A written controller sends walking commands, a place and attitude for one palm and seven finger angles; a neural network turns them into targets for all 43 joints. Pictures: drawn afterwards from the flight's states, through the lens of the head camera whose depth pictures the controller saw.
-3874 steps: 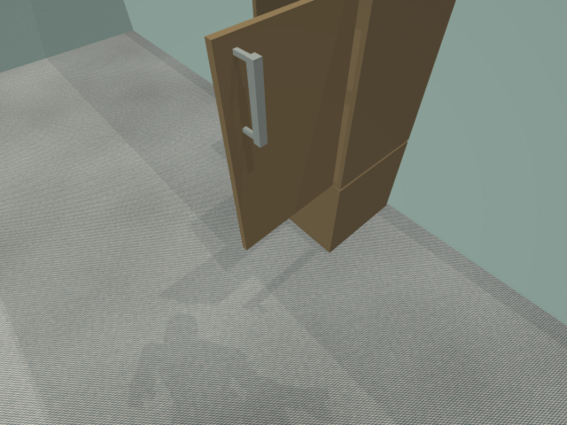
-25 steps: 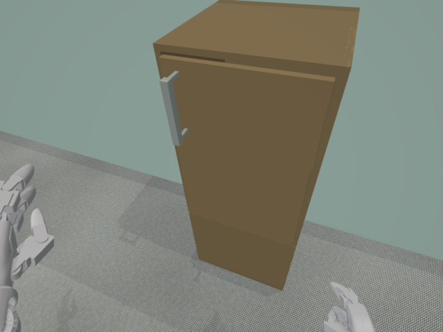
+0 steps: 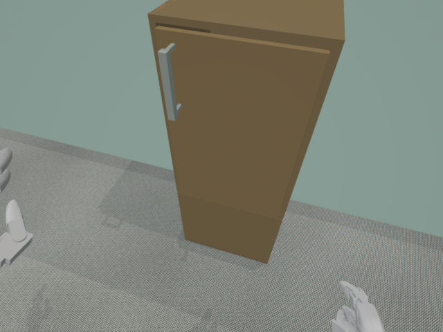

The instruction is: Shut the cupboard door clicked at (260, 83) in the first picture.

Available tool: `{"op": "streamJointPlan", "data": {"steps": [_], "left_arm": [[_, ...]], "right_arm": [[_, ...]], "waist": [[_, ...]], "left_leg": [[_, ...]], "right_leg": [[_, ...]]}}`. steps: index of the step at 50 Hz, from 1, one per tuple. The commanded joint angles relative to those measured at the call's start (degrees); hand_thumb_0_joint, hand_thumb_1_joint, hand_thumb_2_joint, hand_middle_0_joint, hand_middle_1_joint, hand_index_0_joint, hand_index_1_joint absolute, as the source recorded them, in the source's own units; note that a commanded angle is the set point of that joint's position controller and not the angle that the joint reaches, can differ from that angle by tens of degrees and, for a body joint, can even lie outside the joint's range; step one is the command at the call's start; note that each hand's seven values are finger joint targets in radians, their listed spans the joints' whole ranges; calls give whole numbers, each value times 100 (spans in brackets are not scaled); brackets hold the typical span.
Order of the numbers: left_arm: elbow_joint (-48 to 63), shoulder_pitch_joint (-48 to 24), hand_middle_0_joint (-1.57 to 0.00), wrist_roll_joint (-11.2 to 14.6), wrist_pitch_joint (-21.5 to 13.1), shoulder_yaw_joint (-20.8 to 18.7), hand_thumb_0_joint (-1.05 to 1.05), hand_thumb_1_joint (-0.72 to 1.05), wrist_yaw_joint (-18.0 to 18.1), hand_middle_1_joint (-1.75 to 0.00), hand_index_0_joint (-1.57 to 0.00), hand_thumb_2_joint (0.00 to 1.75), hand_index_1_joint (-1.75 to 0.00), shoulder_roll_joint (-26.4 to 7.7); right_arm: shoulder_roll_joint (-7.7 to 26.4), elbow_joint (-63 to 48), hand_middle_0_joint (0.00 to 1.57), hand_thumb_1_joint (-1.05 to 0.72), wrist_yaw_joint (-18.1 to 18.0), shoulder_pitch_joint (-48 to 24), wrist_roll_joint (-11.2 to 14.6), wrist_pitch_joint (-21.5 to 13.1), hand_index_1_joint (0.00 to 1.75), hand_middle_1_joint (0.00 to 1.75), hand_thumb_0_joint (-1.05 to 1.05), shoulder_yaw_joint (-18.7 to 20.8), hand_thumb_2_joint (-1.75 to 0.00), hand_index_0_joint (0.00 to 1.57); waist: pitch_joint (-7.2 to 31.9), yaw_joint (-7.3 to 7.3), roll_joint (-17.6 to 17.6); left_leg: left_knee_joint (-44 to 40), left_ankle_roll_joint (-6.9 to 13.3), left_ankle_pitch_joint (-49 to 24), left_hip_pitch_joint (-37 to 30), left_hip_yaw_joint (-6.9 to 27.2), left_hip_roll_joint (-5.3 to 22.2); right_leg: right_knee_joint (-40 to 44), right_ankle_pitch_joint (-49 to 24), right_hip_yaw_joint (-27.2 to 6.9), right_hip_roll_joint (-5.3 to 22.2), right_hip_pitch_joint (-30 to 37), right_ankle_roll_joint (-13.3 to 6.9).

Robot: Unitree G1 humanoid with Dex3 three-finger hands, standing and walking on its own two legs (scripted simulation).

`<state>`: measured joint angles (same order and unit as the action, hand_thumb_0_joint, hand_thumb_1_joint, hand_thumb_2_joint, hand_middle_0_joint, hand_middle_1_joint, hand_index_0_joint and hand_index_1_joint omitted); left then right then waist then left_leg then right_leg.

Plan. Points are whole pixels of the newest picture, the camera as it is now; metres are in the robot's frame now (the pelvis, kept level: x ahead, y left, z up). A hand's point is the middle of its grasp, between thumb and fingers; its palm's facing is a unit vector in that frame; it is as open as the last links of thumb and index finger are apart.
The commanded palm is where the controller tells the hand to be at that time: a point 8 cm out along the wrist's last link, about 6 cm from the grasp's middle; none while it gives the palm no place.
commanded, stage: step back with the hand held close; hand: left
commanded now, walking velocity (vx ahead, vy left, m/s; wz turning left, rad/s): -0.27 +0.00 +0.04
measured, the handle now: (172, 83) +0.62 +0.16 +0.14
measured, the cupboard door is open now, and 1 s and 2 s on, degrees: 0 0 0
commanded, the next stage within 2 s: stop stepping back and stand still in 0.60 s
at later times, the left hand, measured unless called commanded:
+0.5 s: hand out of the picture +0.09 +0.29 +0.19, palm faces +0.51 -0.75 -0.43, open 7.4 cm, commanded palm +0.02 +0.32 +0.18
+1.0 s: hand out of the picture -0.01 +0.31 +0.18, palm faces +0.36 -0.82 -0.45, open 7.4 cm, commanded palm -0.06 +0.34 +0.18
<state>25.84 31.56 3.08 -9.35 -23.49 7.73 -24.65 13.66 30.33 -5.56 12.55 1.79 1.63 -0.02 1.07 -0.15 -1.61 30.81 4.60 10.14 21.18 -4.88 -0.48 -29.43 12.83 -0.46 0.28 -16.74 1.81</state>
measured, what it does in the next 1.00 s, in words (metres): walks backwards: right foot, then left foot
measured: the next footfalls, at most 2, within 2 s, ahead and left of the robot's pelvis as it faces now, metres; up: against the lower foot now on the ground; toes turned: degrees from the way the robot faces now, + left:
right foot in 0.62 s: -0.14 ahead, -0.13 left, +0.00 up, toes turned +2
left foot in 0.80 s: -0.07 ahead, +0.11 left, +0.00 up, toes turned +0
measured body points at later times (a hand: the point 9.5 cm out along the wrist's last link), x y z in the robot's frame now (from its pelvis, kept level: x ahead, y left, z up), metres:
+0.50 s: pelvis -0.09 +0.01 -0.01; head -0.09 +0.04 +0.44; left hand +0.06 +0.33 +0.21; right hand +0.09 -0.22 -0.08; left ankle +0.07 +0.07 -0.73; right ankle -0.09 -0.14 -0.69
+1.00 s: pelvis -0.21 +0.05 +0.02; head -0.22 +0.09 +0.46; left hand -0.03 +0.35 +0.20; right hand -0.09 -0.19 -0.06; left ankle -0.11 +0.11 -0.73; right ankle -0.26 -0.05 -0.71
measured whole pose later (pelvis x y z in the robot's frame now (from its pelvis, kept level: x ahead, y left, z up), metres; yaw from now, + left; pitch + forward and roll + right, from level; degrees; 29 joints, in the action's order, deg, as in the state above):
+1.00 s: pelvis -0.21 +0.05 +0.02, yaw -2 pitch +1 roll -3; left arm 32.1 35.6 3.3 -9.8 -25.6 8.8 -26.5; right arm 9.9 35.1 -4.1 16.9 -0.1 -5.7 -1.3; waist 2.8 -2.6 1.4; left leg 21.6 1.4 7.8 20.7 -2.2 0.2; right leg -28.9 23.9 2.4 -4.7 -10.9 -0.9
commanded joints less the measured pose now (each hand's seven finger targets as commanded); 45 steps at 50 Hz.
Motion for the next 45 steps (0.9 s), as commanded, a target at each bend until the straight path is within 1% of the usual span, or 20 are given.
{"op": "streamJointPlan", "data": {"steps": [1, 6, 13, 16, 19, 21, 22, 24, 27, 29, 31, 32, 33, 35, 38, 39, 40, 41, 42, 45], "left_arm": [[1105, -426, -20, -81, -538, -937, 0, 90, 158, -30, -20, 90, -30, -1028], [1320, -542, -20, -140, -676, -946, 0, 90, 171, -30, -20, 90, -30, -1026], [1316, -809, -20, -104, -801, -679, 0, 90, 301, -30, -20, 90, -30, -926], [1386, -864, -20, -89, -852, -800, 0, 90, 346, -30, -20, 90, -30, -1091], [1586, -734, -20, -101, -947, -1005, 0, 90, 300, -30, -20, 90, -30, -1001], [1907, -807, -20, -29, -1041, -1330, 0, 90, 247, -30, -20, 90, -30, -1406], [1635, -439, -20, 33, -1039, -1198, 0, 90, 221, -30, -20, 90, -30, -1161], [1388, -90, -20, 122, -994, -985, 0, 90, 176, -30, -20, 90, -30, -922], [1348, -327, -20, 211, -983, -768, 0, 90, 94, -30, -20, 90, -30, -852], [1387, -611, -20, 194, -1033, -736, 0, 90, 49, -30, -20, 90, -30, -1006], [1534, -1013, -20, 86, -1087, -971, 0, 90, 177, -30, -20, 90, -30, -1427], [1388, -1260, -20, 6, -902, -477, 0, 90, 154, -30, -20, 90, -30, -1127], [1329, -1238, -20, -17, -765, -456, 0, 90, 137, -30, -20, 90, -30, -1094], [1260, -1172, -20, -67, -628, -599, 0, 90, 159, -30, -20, 90, -30, -1184], [1416, -889, -20, 6, -512, -706, 0, 90, 164, -30, -20, 90, -30, -1130], [1679, -703, -20, 26, -552, -808, 0, 90, 167, -30, -20, 90, -30, -1190], [1774, -614, -20, 88, -614, -881, 0, 90, 151, -30, -20, 90, -30, -1209], [1641, -89, -20, 143, -627, -1205, 0, 90, 125, -30, -20, 90, -30, -1400], [1808, -96, -20, 129, -607, -1033, 0, 90, 111, -30, -20, 90, -30, -1115], [1904, 105, -20, 28, -541, -896, 0, 90, 203, -30, -20, 90, -30, -931]], "right_arm": [[840, -843, 20, -90, -33, -556, -71, -486, 30, 30, 0, 336, -90, 20], [807, -751, 20, -90, 7, -453, -109, -671, 30, 30, 0, 362, -90, 20], [583, -421, 20, -90, 85, -273, -197, -758, 30, 30, 0, 308, -90, 20], [648, -404, 20, -90, 65, -326, -176, -780, 30, 30, 0, 331, -90, 20], [773, -508, 20, -90, 1, -503, -165, -921, 30, 30, 0, 360, -90, 20], [667, -480, 20, -90, 74, -507, -205, -1013, 30, 30, 0, 444, -90, 20], [623, -435, 20, -90, 112, -534, -220, -1058, 30, 30, 0, 446, -90, 20], [588, -398, 20, -90, 193, -564, -167, -1096, 30, 30, 0, 423, -90, 20], [522, -299, 20, -90, 215, -554, -193, -1121, 30, 30, 0, 320, -90, 20], [500, -185, 20, -90, 240, -436, -232, -1067, 30, 30, 0, 341, -90, 20], [347, 57, 20, -90, 245, -344, -312, -997, 30, 30, 0, 298, -90, 20], [349, -55, 20, -90, 230, -524, -242, -986, 30, 30, 0, 281, -90, 20], [343, -139, 20, -90, 191, -641, -183, -956, 30, 30, 0, 275, -90, 20], [309, -213, 20, -90, 94, -761, -204, -813, 30, 30, 0, 147, -90, 20], [518, -303, 20, -90, -6, -433, -103, -787, 30, 30, 0, 195, -90, 20], [634, -454, 20, -90, 2, -453, -74, -856, 30, 30, 0, 260, -90, 20], [627, -511, 20, -90, 41, -396, -31, -927, 30, 30, 0, 274, -90, 20], [582, -505, 20, -90, 55, -392, -100, -1040, 30, 30, 0, 278, -90, 20], [510, -494, 20, -90, 69, -425, -155, -1045, 30, 30, 0, 207, -90, 20], [506, -416, 20, -90, 132, -363, -200, -1073, 30, 30, 0, 228, -90, 20]], "waist": [[266, 69, -666], [299, 46, -450], [227, -95, 654], [288, -133, 167], [608, 22, -1513], [1015, 48, -996], [953, 68, -790], [787, 81, -1017], [636, 59, -1175], [656, 24, -478], [790, 27, 823], [585, 56, 1283], [427, 59, 1462], [84, 22, 910], [448, -76, -361], [708, 47, -1013], [879, 74, -950], [981, 60, -1409], [761, -13, -1558], [557, -14, -1159]], "left_leg": [[-1695, 161, 2919, 1827, 1427, 1098], [-1315, 86, 3199, 1796, 1391, 920], [533, -291, 1656, -176, 912, 318], [0, -229, 1792, -279, 1169, 478], [-2407, 274, 3746, 1800, 2678, 1856], [-2258, 254, 2792, 1230, 2460, 1924], [-2089, 199, 2456, 950, 2100, 1863], [-2193, -74, 2416, 788, 1505, 1701], [-2235, -435, 2313, 506, 1230, 1584], [-1294, -777, 1728, -236, 756, 1218], [1408, -868, 780, -1264, 285, 457], [2182, -802, 1281, -696, 485, 189], [2457, -709, 1304, -86, 614, 179], [1910, -665, 1252, 491, 596, 246], [-648, -481, -688, -515, 626, 302], [-943, -274, -1426, -855, 1237, 894], [-1155, -187, -1024, -886, 1454, 1173], [-1909, -155, 937, -668, 2120, 1378], [-2568, -162, 2733, -123, 2649, 1534], [-2630, -330, 2955, 162, 1983, 1315]], "right_leg": [[-494, 189, -230, -90, 1451, -112], [-350, 791, -486, -52, 1044, -258], [1103, 1659, -1537, 893, -1433, -714], [720, 1543, -1063, 573, -1531, -514], [-2197, 953, -29, -576, 670, -70], [-2957, 1414, -139, -610, 442, -117], [-2853, 1562, -89, -541, 216, -152], [-2306, 1723, 238, -572, 222, -185], [-510, 1791, 410, -499, 561, -268], [1027, 1539, -185, 29, 143, -482], [2067, 466, -2235, 1815, -1563, -1167], [1704, -91, -1897, 1893, -1507, -1274], [1350, -1024, -1632, 1749, -1061, -1204], [777, -2649, -1196, 1500, -384, -1021], [-170, -1765, -451, 651, 23, -412], [-411, -724, -201, 67, -35, -152], [-413, 307, -131, -200, 169, -107], [-718, 1176, 6, -402, 149, -69], [-1194, 1380, -54, -407, 298, -64], [-908, 1233, 159, -520, 615, -190]]}}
